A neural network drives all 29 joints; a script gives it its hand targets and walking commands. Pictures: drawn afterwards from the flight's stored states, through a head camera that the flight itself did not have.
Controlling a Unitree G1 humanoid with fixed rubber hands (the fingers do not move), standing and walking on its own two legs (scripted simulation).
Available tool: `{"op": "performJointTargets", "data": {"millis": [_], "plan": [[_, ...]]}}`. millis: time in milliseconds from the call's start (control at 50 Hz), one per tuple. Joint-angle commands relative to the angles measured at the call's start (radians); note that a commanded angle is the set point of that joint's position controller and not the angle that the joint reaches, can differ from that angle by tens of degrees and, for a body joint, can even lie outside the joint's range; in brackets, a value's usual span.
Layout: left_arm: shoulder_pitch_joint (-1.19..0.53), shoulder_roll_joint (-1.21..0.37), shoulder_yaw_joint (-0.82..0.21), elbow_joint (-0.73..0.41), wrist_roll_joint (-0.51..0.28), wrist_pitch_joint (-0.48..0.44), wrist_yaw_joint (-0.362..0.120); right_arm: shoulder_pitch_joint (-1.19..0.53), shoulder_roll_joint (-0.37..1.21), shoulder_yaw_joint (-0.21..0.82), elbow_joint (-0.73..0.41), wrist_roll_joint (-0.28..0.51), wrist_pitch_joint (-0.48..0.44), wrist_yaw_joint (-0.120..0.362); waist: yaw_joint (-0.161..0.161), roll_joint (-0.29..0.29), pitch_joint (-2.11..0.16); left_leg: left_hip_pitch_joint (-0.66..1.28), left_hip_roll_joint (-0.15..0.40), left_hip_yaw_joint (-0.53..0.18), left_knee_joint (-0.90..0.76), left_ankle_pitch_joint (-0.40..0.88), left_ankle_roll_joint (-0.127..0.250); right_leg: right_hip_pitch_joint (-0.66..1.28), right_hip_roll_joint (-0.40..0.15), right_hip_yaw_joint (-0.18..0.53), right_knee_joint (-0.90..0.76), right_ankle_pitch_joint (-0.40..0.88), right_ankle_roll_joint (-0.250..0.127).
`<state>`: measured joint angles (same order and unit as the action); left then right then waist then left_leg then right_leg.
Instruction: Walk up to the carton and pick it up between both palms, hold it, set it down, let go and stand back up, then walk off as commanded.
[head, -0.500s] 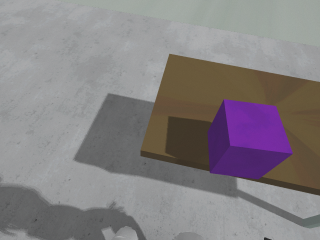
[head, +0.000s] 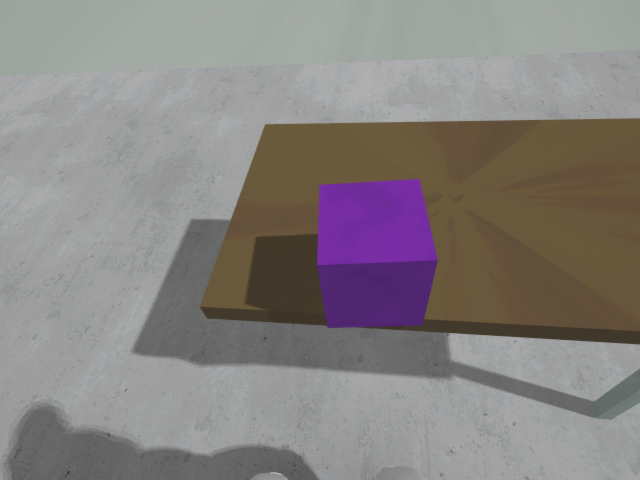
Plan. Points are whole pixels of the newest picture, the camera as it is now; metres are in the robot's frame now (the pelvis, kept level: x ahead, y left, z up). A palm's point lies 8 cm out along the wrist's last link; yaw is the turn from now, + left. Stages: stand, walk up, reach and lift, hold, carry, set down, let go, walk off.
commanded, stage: walk up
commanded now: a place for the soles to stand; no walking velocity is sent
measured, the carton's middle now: (371, 256) +0.50 -0.04 -0.08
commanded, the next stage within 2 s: none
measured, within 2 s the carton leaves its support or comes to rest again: neither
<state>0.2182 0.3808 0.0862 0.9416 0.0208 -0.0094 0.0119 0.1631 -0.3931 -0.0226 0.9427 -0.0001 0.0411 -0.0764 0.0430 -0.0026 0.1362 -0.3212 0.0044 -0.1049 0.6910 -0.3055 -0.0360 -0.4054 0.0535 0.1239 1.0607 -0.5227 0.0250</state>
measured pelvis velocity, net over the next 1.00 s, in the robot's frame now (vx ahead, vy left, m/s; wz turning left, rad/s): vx -0.02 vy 0.19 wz -0.04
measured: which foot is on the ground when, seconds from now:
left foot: down 0.00-0.02, up 0.04-0.60, down 0.62-1.00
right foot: up 0.00-0.00, down 0.02-0.64, up 0.66-1.00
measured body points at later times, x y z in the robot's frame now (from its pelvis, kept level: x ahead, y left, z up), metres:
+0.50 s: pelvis -0.01 +0.04 +0.00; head +0.04 -0.02 +0.45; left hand -0.05 +0.35 -0.07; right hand +0.11 -0.27 -0.16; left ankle -0.05 +0.17 -0.65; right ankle +0.02 -0.11 -0.70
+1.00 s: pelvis -0.02 +0.19 +0.04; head +0.04 +0.20 +0.49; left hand -0.02 +0.49 -0.10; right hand +0.08 -0.13 -0.07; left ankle +0.01 +0.21 -0.67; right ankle -0.01 +0.02 -0.69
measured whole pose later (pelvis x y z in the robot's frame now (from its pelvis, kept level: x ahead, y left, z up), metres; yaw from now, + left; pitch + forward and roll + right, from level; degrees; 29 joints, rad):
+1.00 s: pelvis -0.02 +0.19 +0.04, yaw -2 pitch -1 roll -3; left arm 0.31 0.30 0.09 0.97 0.02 -0.06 0.08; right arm 0.10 -0.39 -0.05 0.93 0.00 0.05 0.00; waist 0.05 0.02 0.16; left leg -0.36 -0.12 0.03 0.68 -0.09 -0.17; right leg -0.21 0.02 0.10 0.46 -0.38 -0.02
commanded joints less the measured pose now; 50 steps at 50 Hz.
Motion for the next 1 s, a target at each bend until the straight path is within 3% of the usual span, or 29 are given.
{"op": "performJointTargets", "data": {"millis": [0,20,40,60,80,140,200,300,340,380,440,480,520,560,580,600,620,640,660,680,720,780,800,880,900,920,940,960,980], "plan": [[0.162,0.26,0.072,-0.007,0.004,-0.039,0.03,-0.101,-0.161,-0.071,-0.113,-0.009,-0.023,0.031,-0.002,-0.216,0.014,-0.398,-0.117,-0.093,0.366,-0.246,0.061,0.134,-0.281,0.622,-0.727,0.222,0.039],[0.058,0.268,0.074,-0.027,0.004,-0.053,0.036,0.012,-0.181,-0.086,-0.079,-0.021,-0.017,0.042,-0.093,-0.194,0.018,-0.346,-0.062,-0.109,0.411,-0.232,0.058,0.12,-0.286,0.555,-0.689,0.346,0.019],[0.055,0.334,0.094,-0.029,-0.008,-0.057,0.049,0.06,-0.215,-0.097,-0.055,-0.035,0.001,0.052,-0.084,-0.15,-0.037,-0.34,-0.048,-0.163,0.455,-0.24,0.062,0.066,-0.31,0.584,-0.719,0.241,0.004],[0.008,0.437,0.114,-0.046,-0.004,-0.062,0.065,-0.017,-0.25,-0.105,-0.056,-0.047,0.011,0.053,-0.04,-0.194,-0.039,-0.276,-0.041,-0.199,0.485,-0.251,0.09,-0.077,-0.378,0.794,-0.893,-0.118,-0.013],[-0.027,0.414,0.112,-0.047,0.0,-0.065,0.072,-0.067,-0.297,-0.117,-0.054,-0.052,0.017,0.053,-0.028,-0.189,0.066,-0.27,-0.032,-0.202,0.524,-0.172,0.085,-0.178,-0.346,0.813,-0.949,-0.309,0.042],[-0.001,0.312,0.107,-0.018,0.001,-0.075,0.095,-0.045,-0.268,-0.115,-0.027,-0.034,0.041,0.075,-0.039,-0.235,0.134,-0.393,-0.033,-0.152,0.568,-0.086,0.087,-0.032,-0.306,0.675,-0.868,-0.235,0.14],[0.117,0.258,0.119,0.003,0.007,-0.086,0.088,0.018,-0.274,-0.12,-0.004,-0.038,0.045,0.088,-0.037,-0.226,0.0,-0.38,-0.009,-0.144,0.548,-0.064,0.063,0.232,-0.244,0.577,-0.777,-0.092,0.095],[0.32,0.238,0.112,-0.007,-0.015,-0.096,0.108,-0.035,-0.248,-0.112,-0.051,-0.048,0.044,0.086,0.014,-0.234,-0.197,-0.418,0.032,-0.115,0.536,-0.04,0.075,0.581,-0.257,0.443,-0.573,0.494,0.109],[0.343,0.246,0.114,-0.032,-0.016,-0.102,0.114,-0.049,-0.247,-0.114,-0.077,-0.05,0.039,0.086,0.004,-0.192,-0.219,-0.446,0.04,-0.122,0.522,-0.047,0.071,0.621,-0.298,0.492,-0.524,0.658,0.035],[0.316,0.237,0.105,-0.045,-0.014,-0.102,0.117,-0.079,-0.251,-0.117,-0.082,-0.063,0.042,0.082,0.014,-0.09,-0.229,-0.408,0.035,-0.126,0.482,-0.128,0.054,0.566,-0.307,0.496,-0.537,0.53,-0.053],[0.299,0.278,0.117,-0.063,-0.004,-0.116,0.112,-0.092,-0.246,-0.12,-0.103,-0.056,0.036,0.084,0.004,-0.164,-0.154,-0.409,0.056,-0.126,0.43,-0.209,0.063,0.449,-0.343,0.531,-0.518,0.563,-0.162],[0.275,0.311,0.12,-0.077,0.007,-0.119,0.11,-0.138,-0.238,-0.119,-0.12,-0.064,0.023,0.08,0.001,-0.163,-0.114,-0.405,0.089,-0.146,0.364,-0.295,0.065,0.377,-0.405,0.569,-0.511,0.506,-0.292],[0.227,0.301,0.103,-0.069,0.008,-0.12,0.107,-0.119,-0.249,-0.12,-0.108,-0.063,0.004,0.081,-0.009,-0.173,-0.098,-0.341,0.107,-0.159,0.245,-0.287,0.081,0.291,-0.395,0.527,-0.48,0.595,-0.311],[0.119,0.324,0.103,-0.095,0.011,-0.112,0.108,-0.043,-0.265,-0.125,-0.079,-0.054,-0.014,0.09,-0.065,-0.225,-0.135,-0.133,0.136,-0.175,0.062,-0.18,0.133,0.17,-0.375,0.462,-0.433,0.591,-0.26],[0.026,0.283,0.085,-0.084,0.003,-0.106,0.098,0.093,-0.242,-0.141,-0.017,-0.049,-0.028,0.088,-0.146,-0.13,-0.171,0.116,0.098,-0.096,-0.096,-0.018,0.14,0.025,-0.313,0.349,-0.37,0.61,-0.216],[0.064,0.204,0.066,-0.077,-0.006,-0.091,0.091,0.163,-0.269,-0.15,0.017,-0.062,-0.043,0.082,-0.167,0.021,-0.224,0.318,0.113,-0.134,-0.24,0.021,0.16,-0.108,-0.18,0.155,-0.109,0.463,-0.13],[0.142,0.106,0.04,-0.041,-0.007,-0.081,0.094,0.107,-0.334,-0.161,-0.005,-0.065,-0.037,0.079,-0.138,0.228,-0.159,0.327,0.23,-0.391,-0.314,0.069,0.164,-0.306,0.032,0.018,0.089,-0.061,-0.059],[0.153,0.172,0.041,-0.02,-0.013,-0.062,0.104,0.035,-0.327,-0.151,-0.055,-0.04,-0.042,0.085,-0.103,0.1,-0.126,0.168,0.298,-0.556,-0.4,-0.066,0.168,-0.278,0.033,0.027,0.113,-0.104,-0.047],[0.134,0.221,0.049,-0.003,-0.012,-0.053,0.107,-0.017,-0.327,-0.155,-0.06,-0.049,-0.039,0.084,-0.102,0.055,-0.033,0.051,0.313,-0.634,-0.48,-0.284,0.144,-0.258,0.011,0.062,0.169,-0.073,-0.061],[0.114,0.232,0.05,-0.005,-0.022,-0.052,0.1,-0.03,-0.306,-0.14,-0.074,-0.048,-0.039,0.08,-0.09,0.036,0.071,0.006,0.235,-0.558,-0.506,-0.308,0.048,-0.3,0.009,0.096,0.186,-0.012,-0.051],[0.139,0.227,0.049,0.019,-0.022,-0.043,0.088,-0.066,-0.274,-0.13,-0.067,-0.047,-0.045,0.075,-0.075,0.16,0.106,0.027,0.177,-0.429,-0.549,-0.326,-0.098,-0.284,0.014,0.101,0.184,0.075,-0.041],[0.204,0.237,0.06,0.059,-0.012,-0.029,0.073,-0.058,-0.236,-0.131,-0.054,-0.032,-0.053,0.071,-0.061,0.158,0.027,0.138,0.145,-0.39,-0.559,-0.362,-0.14,-0.22,0.014,0.084,0.123,0.144,-0.024],[0.25,0.234,0.059,0.064,-0.011,-0.025,0.072,-0.074,-0.239,-0.145,-0.062,-0.038,-0.049,0.071,-0.049,0.196,0.02,0.152,0.124,-0.329,-0.582,-0.345,-0.193,-0.191,0.015,0.053,0.083,0.118,-0.023],[0.392,0.248,0.082,0.087,-0.01,-0.021,0.075,-0.054,-0.197,-0.158,-0.077,-0.047,-0.037,0.062,-0.008,0.46,-0.16,0.349,-0.007,-0.011,-0.533,0.718,-0.483,0.105,0.09,-0.114,-0.221,-0.016,-0.001],[0.52,0.26,0.079,0.124,-0.025,-0.02,0.083,-0.126,-0.213,-0.173,-0.117,-0.054,-0.016,0.06,0.039,0.493,-0.198,0.359,-0.074,0.159,-0.488,1.023,-0.574,0.211,0.102,-0.216,-0.416,-0.084,0.009],[0.653,0.286,0.099,0.147,-0.025,-0.023,0.096,-0.283,-0.225,-0.185,-0.168,-0.053,0.001,0.059,0.161,0.497,-0.199,0.325,-0.151,0.245,-0.145,1.405,-0.604,0.283,0.038,-0.222,-0.664,-0.117,-0.064],[0.683,0.27,0.115,0.148,-0.027,-0.033,0.113,-0.351,-0.193,-0.18,-0.201,-0.037,0.001,0.051,0.259,0.253,-0.235,0.395,-0.168,0.199,0.313,1.545,-0.496,0.258,-0.073,-0.321,-1.033,0.139,-0.138],[0.603,0.285,0.152,0.133,-0.033,-0.048,0.124,-0.279,-0.161,-0.175,-0.212,0.003,0.0,0.051,0.281,-0.281,-0.318,0.147,-0.152,0.09,0.841,0.711,-0.314,0.517,-0.241,-0.084,-1.037,0.604,-0.235],[0.252,0.248,0.136,0.049,-0.001,-0.063,0.134,-0.151,-0.067,-0.126,-0.19,0.031,-0.005,0.059,0.093,-0.548,-0.398,-0.266,-0.046,-0.171,0.995,-0.401,-0.065,0.694,-0.345,0.239,-0.614,0.613,-0.28]]}}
